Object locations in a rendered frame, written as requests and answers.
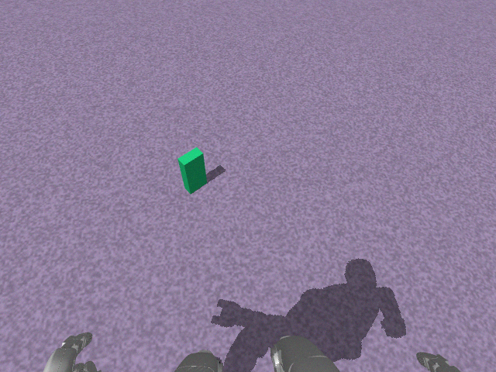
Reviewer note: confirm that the left robot hand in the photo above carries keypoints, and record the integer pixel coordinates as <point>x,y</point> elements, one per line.
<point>63,359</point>

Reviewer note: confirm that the right robot hand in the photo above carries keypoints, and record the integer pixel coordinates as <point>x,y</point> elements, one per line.
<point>435,363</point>

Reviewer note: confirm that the carton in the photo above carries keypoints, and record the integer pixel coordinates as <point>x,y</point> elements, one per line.
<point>192,167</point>

